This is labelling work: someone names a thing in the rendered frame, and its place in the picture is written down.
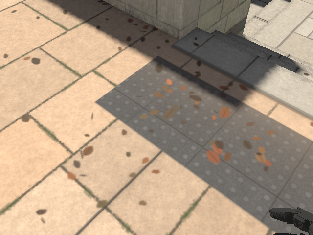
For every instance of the stairs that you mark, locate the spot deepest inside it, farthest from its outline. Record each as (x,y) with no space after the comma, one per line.
(260,13)
(269,53)

